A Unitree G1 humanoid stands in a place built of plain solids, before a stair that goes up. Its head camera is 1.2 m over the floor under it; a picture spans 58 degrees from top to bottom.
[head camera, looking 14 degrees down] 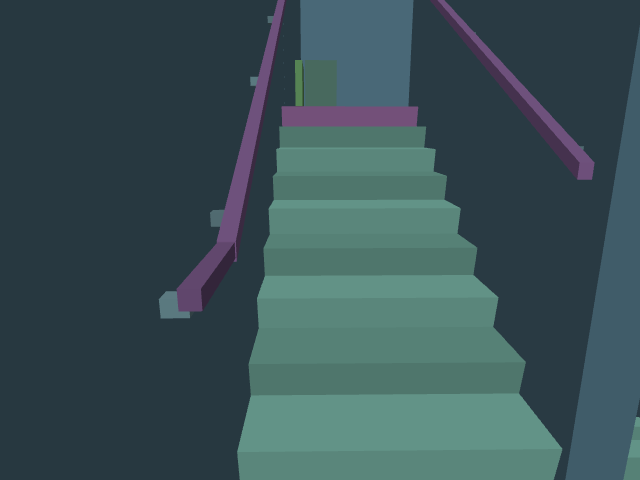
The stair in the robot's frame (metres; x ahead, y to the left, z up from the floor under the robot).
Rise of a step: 0.16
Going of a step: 0.30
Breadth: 1.10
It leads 1 degrees to the left of straight ahead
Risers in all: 9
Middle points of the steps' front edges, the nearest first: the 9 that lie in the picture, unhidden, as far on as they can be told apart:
1.24 -0.27 0.16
1.54 -0.27 0.31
1.85 -0.26 0.47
2.15 -0.26 0.62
2.45 -0.26 0.78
2.75 -0.25 0.93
3.04 -0.25 1.09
3.35 -0.25 1.24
3.65 -0.24 1.40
